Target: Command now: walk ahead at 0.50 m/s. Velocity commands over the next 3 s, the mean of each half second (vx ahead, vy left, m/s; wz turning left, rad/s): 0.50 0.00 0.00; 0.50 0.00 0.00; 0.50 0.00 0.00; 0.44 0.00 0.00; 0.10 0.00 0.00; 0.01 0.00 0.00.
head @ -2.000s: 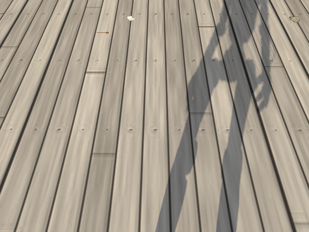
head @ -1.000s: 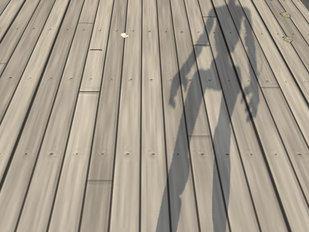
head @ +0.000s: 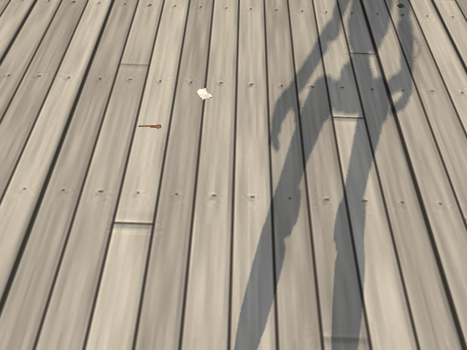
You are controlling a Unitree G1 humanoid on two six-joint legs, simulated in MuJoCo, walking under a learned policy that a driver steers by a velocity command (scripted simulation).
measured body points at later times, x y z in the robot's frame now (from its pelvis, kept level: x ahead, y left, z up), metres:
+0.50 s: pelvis +0.28 -0.05 -0.01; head +0.31 -0.06 +0.44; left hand +0.47 +0.19 -0.11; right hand +0.24 -0.32 -0.16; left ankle +0.09 +0.09 -0.69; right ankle +0.39 -0.15 -0.73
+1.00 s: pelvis +0.56 -0.03 +0.00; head +0.58 -0.03 +0.44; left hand +0.51 +0.24 -0.15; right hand +0.76 -0.26 -0.10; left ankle +0.71 +0.08 -0.73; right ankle +0.39 -0.15 -0.73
